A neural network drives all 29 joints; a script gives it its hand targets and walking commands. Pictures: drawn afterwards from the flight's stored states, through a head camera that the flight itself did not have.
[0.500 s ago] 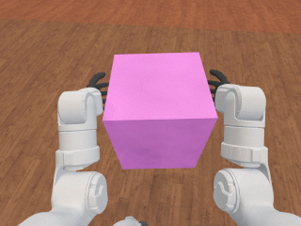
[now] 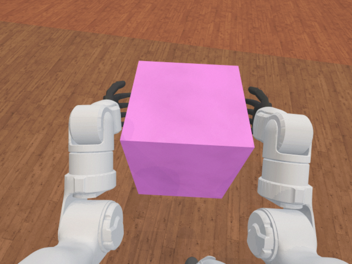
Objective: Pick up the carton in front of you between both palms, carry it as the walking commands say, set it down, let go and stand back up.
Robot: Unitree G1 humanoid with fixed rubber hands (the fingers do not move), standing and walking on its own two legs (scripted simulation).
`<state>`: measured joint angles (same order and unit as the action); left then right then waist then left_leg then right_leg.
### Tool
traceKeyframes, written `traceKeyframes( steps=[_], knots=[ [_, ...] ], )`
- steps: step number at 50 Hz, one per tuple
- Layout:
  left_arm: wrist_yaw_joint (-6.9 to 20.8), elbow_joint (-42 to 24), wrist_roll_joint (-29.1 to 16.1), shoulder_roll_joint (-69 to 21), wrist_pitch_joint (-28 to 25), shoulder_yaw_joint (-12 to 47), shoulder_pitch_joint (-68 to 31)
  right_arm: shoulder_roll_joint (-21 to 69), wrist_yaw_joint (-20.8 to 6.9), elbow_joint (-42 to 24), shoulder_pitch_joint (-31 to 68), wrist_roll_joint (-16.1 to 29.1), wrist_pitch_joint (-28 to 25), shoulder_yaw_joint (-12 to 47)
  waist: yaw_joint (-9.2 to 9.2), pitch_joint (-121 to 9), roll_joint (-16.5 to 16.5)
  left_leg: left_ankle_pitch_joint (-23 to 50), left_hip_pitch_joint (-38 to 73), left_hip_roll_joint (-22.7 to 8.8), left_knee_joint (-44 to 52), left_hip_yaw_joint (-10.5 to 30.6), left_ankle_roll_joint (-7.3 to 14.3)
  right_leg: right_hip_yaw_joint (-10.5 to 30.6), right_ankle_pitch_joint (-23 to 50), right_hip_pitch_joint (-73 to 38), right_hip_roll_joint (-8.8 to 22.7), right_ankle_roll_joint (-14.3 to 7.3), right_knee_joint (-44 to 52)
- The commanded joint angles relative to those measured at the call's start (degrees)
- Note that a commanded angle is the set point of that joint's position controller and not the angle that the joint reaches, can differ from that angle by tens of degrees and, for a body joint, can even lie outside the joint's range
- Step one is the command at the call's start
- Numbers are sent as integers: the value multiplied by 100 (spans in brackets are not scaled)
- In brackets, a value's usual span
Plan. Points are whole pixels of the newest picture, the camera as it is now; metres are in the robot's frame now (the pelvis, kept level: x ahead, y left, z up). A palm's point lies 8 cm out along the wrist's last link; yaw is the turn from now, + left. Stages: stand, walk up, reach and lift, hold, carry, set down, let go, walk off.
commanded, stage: carry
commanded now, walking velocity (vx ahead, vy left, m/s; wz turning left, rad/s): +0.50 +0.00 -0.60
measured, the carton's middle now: (183, 135) +0.38 +0.02 +0.09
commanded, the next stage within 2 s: none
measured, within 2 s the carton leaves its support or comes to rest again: neither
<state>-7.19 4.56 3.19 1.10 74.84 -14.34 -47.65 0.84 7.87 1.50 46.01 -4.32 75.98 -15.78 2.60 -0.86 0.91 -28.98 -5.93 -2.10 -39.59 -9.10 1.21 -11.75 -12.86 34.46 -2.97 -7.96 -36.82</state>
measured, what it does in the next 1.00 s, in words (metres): climbs, turning right: left foot, then right foot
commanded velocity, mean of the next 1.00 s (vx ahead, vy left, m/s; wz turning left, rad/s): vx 0.50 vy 0.00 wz -0.12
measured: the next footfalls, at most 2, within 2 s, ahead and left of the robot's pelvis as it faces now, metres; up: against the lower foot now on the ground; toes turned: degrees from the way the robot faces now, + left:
left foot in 0.36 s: +0.43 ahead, +0.13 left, +0.06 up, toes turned -10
right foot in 0.78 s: +0.59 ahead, -0.18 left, +0.08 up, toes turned -31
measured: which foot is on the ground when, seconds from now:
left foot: down 0.00-0.00, up 0.02-0.34, down 0.36-0.80, up 0.82-1.00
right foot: down 0.00-0.38, up 0.40-0.76, down 0.78-1.00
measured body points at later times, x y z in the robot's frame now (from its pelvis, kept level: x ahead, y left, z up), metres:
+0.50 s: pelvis +0.31 +0.04 +0.05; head +0.34 +0.05 +0.50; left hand +0.73 +0.06 +0.19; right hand +0.62 -0.22 +0.18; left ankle +0.39 +0.14 -0.67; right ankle +0.20 -0.03 -0.57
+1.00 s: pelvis +0.57 -0.09 +0.08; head +0.61 -0.12 +0.53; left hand +0.99 -0.07 +0.22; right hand +0.90 -0.36 +0.22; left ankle +0.61 +0.03 -0.53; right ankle +0.55 -0.16 -0.65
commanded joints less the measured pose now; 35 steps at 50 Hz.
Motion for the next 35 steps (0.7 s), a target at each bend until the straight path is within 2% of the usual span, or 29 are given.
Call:
traceKeyframes(
  steps=[1, 2, 3, 4, 5, 6, 7, 10, 13, 16, 17, 18, 19, 20, 21, 22, 23, 24, 25, 26, 30, 32, 33, 35],
  knots=[
    [1383, -112, -2646, -6118, -66, 3673, -4068, 5650, -1420, -10, 4086, 2229, -97, 3414, 445, -3888, -1889, 96, -3225, 857, -4566, 473, -480, 4822, 1364, -5671, 1938, -1809, 1042],
    [1408, -162, -2805, -6359, -50, 3682, -4204, 5595, -1372, 12, 4286, 2166, -125, 3383, 504, -3771, -1134, 22, -4090, 554, -5398, 1319, -314, 4957, 2018, -5934, 1871, -1861, 1032],
    [1417, -421, -2971, -6468, -84, 3758, -4520, 5568, -1314, -106, 4373, 2146, -152, 3304, 560, -3589, -639, -40, -4431, 373, -5557, 1507, -247, 4515, 2416, -5727, 1791, -1739, 852],
    [1423, -643, -3129, -6598, -101, 3844, -4821, 5507, -1251, -190, 4407, 2100, -162, 3217, 446, -3310, 21, 139, -4474, 152, -5134, 1416, -130, 4007, 2310, -5273, 1689, -1383, 874],
    [1417, -867, -3258, -6675, -115, 3897, -5102, 5412, -1192, -279, 4422, 2034, -172, 3123, 317, -3149, 203, 304, -4411, 46, -4766, 1393, -62, 3725, 1755, -4789, 1594, -1173, 977],
    [1400, -1036, -3352, -6728, -114, 3914, -5281, 5334, -1141, -330, 4413, 1963, -162, 3061, 217, -3090, 242, 447, -4143, -33, -4464, 1281, -21, 3474, 1195, -4334, 1488, -1041, 1118],
    [1379, -1165, -3402, -6688, -107, 3898, -5349, 5285, -1107, -376, 4371, 1943, -147, 3032, 160, -3042, 120, 417, -4027, -62, -4160, 1216, -14, 3395, 955, -4043, 1436, -991, 1210],
    [1325, -1077, -3271, -6451, -4, 3705, -5037, 5161, -1039, -311, 4160, 1881, -71, 3030, 104, -2911, -246, 233, -3965, -128, -3015, 993, -147, 2946, 1365, -3632, 1301, -992, 1158],
    [1332, -518, -2925, -6271, 97, 3486, -4460, 5263, -1063, 8, 4003, 1894, -2, 3146, 133, -2764, -632, 958, -3426, -136, -1420, 817, -304, 2486, 1771, -3234, 1077, -761, 1058],
    [1375, 44, -2618, -6183, 99, 3345, -4120, 5539, -1167, 374, 4073, 2020, -13, 3284, 167, -2632, -987, 1086, -2549, 261, -75, 243, -332, 2107, 2214, -2966, 839, -489, 729],
    [1386, 128, -2585, -6193, 84, 3316, -4147, 5663, -1207, 446, 4153, 2096, -35, 3321, -16, -2726, -956, 1284, -1732, 452, 437, 39, -294, 1923, 2449, -2664, 757, -323, 288],
    [1396, 220, -2577, -6241, 74, 3284, -4153, 5742, -1239, 552, 4129, 2165, -68, 3313, -396, -3118, -724, 1530, -161, 461, 835, 4, -201, 1633, 2498, -2024, 598, -59, -533],
    [1418, 283, -2558, -6277, 66, 3244, -4120, 5720, -1261, 615, 4053, 2219, -119, 3269, -744, -3607, 102, 715, 1494, -747, 1038, 1555, 181, 1403, 998, -846, 392, 299, -1821],
    [1454, 360, -2536, -6378, 63, 3159, -4138, 5654, -1254, 657, 4128, 2196, -201, 3200, -761, -3818, 2202, 1177, 2439, -2296, 1730, 4697, 999, 1095, -1888, 797, -332, 635, -3139],
    [1438, 259, -2521, -6381, 23, 3199, -4456, 5804, -1266, 467, 4263, 2282, -233, 3251, -683, -3636, 1617, 1213, 2347, -2425, 1683, 4998, 1206, 1473, -2024, 1118, 1, 523, -4013],
    [1412, 195, -2510, -6409, 0, 3170, -4524, 5971, -1276, 159, 4561, 2426, -276, 3366, -684, -3256, 932, 1773, 2079, -2208, 1508, 4356, 1147, 1409, -1703, 1361, 177, 482, -4334],
    [1381, 147, -2490, -6473, -21, 3150, -4501, 6102, -1289, -181, 4824, 2586, -313, 3464, -691, -2998, 422, 2416, 1854, -2100, 1368, 3733, 1060, 1398, -1420, 1558, 352, 475, -4457],
    [1331, 80, -2463, -6456, -27, 3166, -4416, 6199, -1293, -464, 5054, 2740, -337, 3596, -642, -2836, 317, 2581, 1671, -1965, 1357, 3203, 924, 1490, -1163, 1607, 500, 482, -4322],
    [1268, 3, -2442, -6431, -27, 3198, -4344, 6247, -1292, -632, 5148, 2842, -346, 3661, -576, -2821, 454, 2372, 1593, -1803, 1428, 2708, 775, 1470, -1067, 1544, 577, 517, -4133],
    [1203, -103, -2423, -6395, -29, 3230, -4287, 6250, -1290, -743, 5125, 2908, -346, 3696, -561, -2807, 598, 2247, 1594, -1730, 1471, 2389, 696, 1363, -1048, 1518, 550, 544, -3936],
    [991, -469, -2261, -6102, 0, 3332, -4096, 5999, -1299, -960, 4893, 2998, -247, 3716, -628, -2630, 807, 2426, 1787, -1785, 1703, 1479, 760, 1129, -1084, 1775, 634, 657, -2914],
    [947, -437, -2180, -5945, 65, 3345, -3945, 5839, -1308, -862, 4708, 2959, -167, 3685, -659, -2526, 899, 2884, 1610, -1639, 1731, 975, 662, 997, -739, 1419, 664, 612, -2052],
    [943, -378, -2133, -5883, 87, 3343, -3868, 5772, -1325, -768, 4620, 2931, -125, 3675, -683, -2475, 955, 3156, 1422, -1512, 1763, 739, 594, 818, -510, 1035, 572, 556, -1535],
    [949, -197, -2011, -5774, 115, 3289, -3747, 5731, -1391, -522, 4594, 2907, -52, 3669, -672, -2297, 1041, 3773, 1068, -1280, 1689, 316, 475, 195, -430, 267, 181, 426, -683]
  ],
)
